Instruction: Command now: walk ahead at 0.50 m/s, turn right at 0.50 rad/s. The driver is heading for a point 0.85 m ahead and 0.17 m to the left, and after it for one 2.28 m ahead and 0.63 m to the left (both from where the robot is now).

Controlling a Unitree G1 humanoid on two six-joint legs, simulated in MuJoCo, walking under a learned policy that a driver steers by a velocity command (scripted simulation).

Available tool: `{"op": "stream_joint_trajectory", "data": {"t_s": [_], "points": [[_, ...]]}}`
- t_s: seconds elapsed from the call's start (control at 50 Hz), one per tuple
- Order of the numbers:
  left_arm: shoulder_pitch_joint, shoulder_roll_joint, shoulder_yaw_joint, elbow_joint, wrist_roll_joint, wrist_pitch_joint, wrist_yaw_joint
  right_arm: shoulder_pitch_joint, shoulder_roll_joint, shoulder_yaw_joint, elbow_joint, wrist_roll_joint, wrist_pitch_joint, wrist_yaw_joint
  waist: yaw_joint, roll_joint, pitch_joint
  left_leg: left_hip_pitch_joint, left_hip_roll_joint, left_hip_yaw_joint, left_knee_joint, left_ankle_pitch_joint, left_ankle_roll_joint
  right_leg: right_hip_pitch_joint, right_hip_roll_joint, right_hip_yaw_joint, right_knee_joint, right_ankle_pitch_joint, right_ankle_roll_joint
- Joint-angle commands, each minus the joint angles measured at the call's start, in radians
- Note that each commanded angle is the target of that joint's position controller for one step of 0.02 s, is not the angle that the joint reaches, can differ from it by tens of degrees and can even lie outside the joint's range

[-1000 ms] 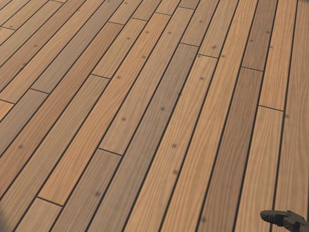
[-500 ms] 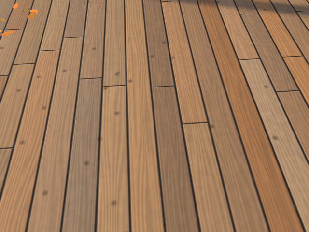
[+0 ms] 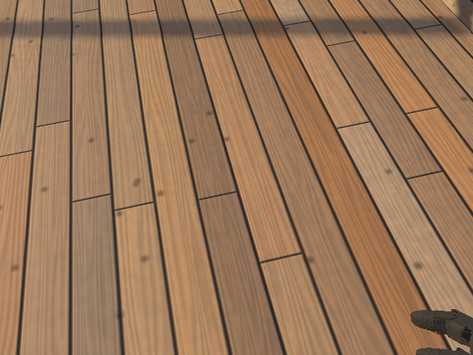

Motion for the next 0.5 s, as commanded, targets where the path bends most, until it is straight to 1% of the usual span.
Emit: {"op": "stream_joint_trajectory", "data": {"t_s": [0.02,0.04,0.06,0.08,0.1,0.12,0.14,0.16,0.18,0.2,0.22,0.24,0.28,0.32,0.34,0.38,0.42,0.46,0.48,0.5], "points": [[-0.003,0.149,0.042,-0.042,0.003,-0.003,0.009,-0.01,-0.131,-0.047,-0.065,0.009,-0.029,0.007,-0.05,-0.18,-0.048,0.137,-0.016,0.024,-0.036,-0.049,0.04,-0.014,-0.26,0.22,-0.023,0.226,-0.118],[-0.011,0.133,0.037,-0.04,0.008,-0.001,0.008,0.058,-0.136,-0.054,-0.043,0.005,-0.033,0.007,-0.083,-0.189,-0.063,0.213,-0.019,0.051,-0.066,-0.048,0.066,-0.008,-0.252,0.204,0.024,0.286,-0.103],[-0.003,0.097,0.025,-0.04,0.014,-0.003,0.004,0.148,-0.16,-0.068,-0.02,-0.006,-0.038,0.002,-0.121,-0.173,-0.123,0.353,-0.006,0.053,-0.078,-0.059,0.103,-0.017,-0.201,0.156,0.155,0.381,-0.075],[0.024,0.046,0.003,-0.054,0.03,-0.002,0.002,0.282,-0.204,-0.076,-0.009,-0.021,-0.038,-0.002,-0.164,-0.059,-0.266,0.585,0.146,-0.129,-0.067,-0.098,0.172,-0.116,-0.137,0.083,0.435,0.239,-0.039],[0.185,-0.007,-0.012,-0.058,-0.002,-0.014,0.0,0.36,-0.294,-0.101,0.042,-0.025,-0.027,0.009,-0.092,0.299,-0.332,0.86,0.333,-0.634,-0.195,-0.324,0.365,-0.485,0.02,-0.028,0.767,-0.216,0.043],[0.158,0.089,-0.002,-0.041,-0.011,-0.021,0.002,0.358,-0.197,-0.08,0.039,0.011,-0.025,0.02,-0.125,0.194,-0.271,0.85,0.344,-0.774,-0.272,-0.586,0.372,-0.63,-0.04,0.02,0.878,-0.241,0.047],[0.019,0.141,0.01,-0.06,-0.009,-0.025,-0.001,0.297,-0.14,-0.063,0.025,0.018,-0.02,0.017,-0.145,0.092,-0.14,0.742,0.302,-0.622,-0.28,-0.562,0.332,-0.667,-0.093,-0.008,0.89,-0.142,0.042],[-0.072,0.135,0.007,-0.081,0.011,-0.032,0.002,0.256,-0.128,-0.056,0.014,0.005,-0.011,0.015,-0.143,0.011,-0.09,0.635,0.251,-0.505,-0.281,-0.441,0.308,-0.642,-0.124,-0.047,0.856,-0.075,0.04],[-0.123,0.123,0.007,-0.099,0.031,-0.044,0.001,0.236,-0.118,-0.051,0.014,0.002,-0.004,0.014,-0.132,-0.011,-0.04,0.558,0.211,-0.427,-0.289,-0.307,0.307,-0.635,-0.149,-0.061,0.787,-0.031,0.043],[-0.125,0.107,0.007,-0.106,0.039,-0.052,-0.002,0.234,-0.109,-0.044,0.013,-0.004,-0.003,0.009,-0.111,0.014,-0.046,0.519,0.174,-0.374,-0.298,-0.206,0.297,-0.585,-0.169,-0.063,0.725,0.005,0.046],[-0.119,0.09,0.003,-0.108,0.041,-0.055,-0.005,0.241,-0.101,-0.042,0.016,-0.002,-0.002,0.006,-0.102,0.043,-0.058,0.507,0.148,-0.339,-0.307,-0.138,0.298,-0.553,-0.171,-0.074,0.669,0.013,0.056],[-0.116,0.074,-0.002,-0.108,0.042,-0.056,-0.006,0.253,-0.103,-0.042,0.023,0.004,-0.001,0.002,-0.097,0.059,-0.069,0.502,0.138,-0.31,-0.311,-0.085,0.306,-0.537,-0.169,-0.088,0.61,0.003,0.068],[-0.155,0.047,-0.015,-0.12,0.043,-0.057,-0.008,0.274,-0.13,-0.05,0.036,0.015,0.005,-0.01,-0.102,0.056,-0.064,0.457,0.13,-0.264,-0.322,-0.026,0.32,-0.504,-0.155,-0.117,0.469,-0.001,0.094],[-0.226,0.022,-0.029,-0.131,0.039,-0.061,-0.013,0.289,-0.163,-0.06,0.044,0.02,0.014,-0.022,-0.122,0.051,-0.051,0.401,0.113,-0.226,-0.327,-0.034,0.307,-0.444,-0.138,-0.128,0.322,0.11,0.109],[-0.257,0.022,-0.03,-0.133,0.035,-0.065,-0.017,0.299,-0.171,-0.063,0.048,0.021,0.02,-0.026,-0.134,0.051,-0.046,0.379,0.105,-0.216,-0.327,-0.045,0.298,-0.41,-0.126,-0.129,0.26,0.178,0.115],[-0.309,0.034,-0.028,-0.138,0.025,-0.071,-0.024,0.333,-0.175,-0.064,0.058,0.023,0.031,-0.031,-0.153,0.053,-0.042,0.36,0.101,-0.221,-0.316,-0.062,0.283,-0.353,-0.102,-0.125,0.178,0.28,0.122],[-0.348,0.049,-0.023,-0.148,0.02,-0.077,-0.028,0.362,-0.171,-0.063,0.068,0.028,0.041,-0.033,-0.16,0.053,-0.04,0.371,0.106,-0.253,-0.286,-0.097,0.269,-0.312,-0.088,-0.11,0.119,0.301,0.117],[-0.348,0.071,-0.011,-0.152,0.016,-0.084,-0.029,0.364,-0.172,-0.066,0.069,0.03,0.048,-0.036,-0.142,0.065,-0.042,0.382,0.114,-0.3,-0.249,-0.139,0.249,-0.25,-0.085,-0.099,0.069,0.278,0.101],[-0.321,0.081,-0.004,-0.145,0.015,-0.087,-0.027,0.353,-0.169,-0.066,0.066,0.031,0.052,-0.037,-0.118,0.07,-0.046,0.374,0.109,-0.312,-0.219,-0.151,0.235,-0.193,-0.089,-0.102,0.038,0.273,0.086],[-0.267,0.094,0.006,-0.129,0.016,-0.088,-0.022,0.345,-0.15,-0.061,0.062,0.029,0.054,-0.037,-0.086,0.069,-0.062,0.35,0.084,-0.307,-0.169,-0.152,0.214,-0.1,-0.1,-0.108,0.004,0.267,0.065]]}}
Keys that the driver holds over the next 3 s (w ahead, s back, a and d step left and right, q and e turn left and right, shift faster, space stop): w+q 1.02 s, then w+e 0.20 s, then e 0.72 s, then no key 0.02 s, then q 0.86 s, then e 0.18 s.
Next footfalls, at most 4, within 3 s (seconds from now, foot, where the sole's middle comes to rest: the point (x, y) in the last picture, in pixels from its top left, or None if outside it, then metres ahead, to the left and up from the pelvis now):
0.06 left None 0.22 0.14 -0.78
0.52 right None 0.44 -0.08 -0.78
1.02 left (192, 288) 0.63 0.26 -0.78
1.52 right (229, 206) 0.93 0.18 -0.78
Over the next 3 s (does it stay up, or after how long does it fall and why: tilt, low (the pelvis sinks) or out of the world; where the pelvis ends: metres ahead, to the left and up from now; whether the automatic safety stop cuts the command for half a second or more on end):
stays up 0.79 0.33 0.00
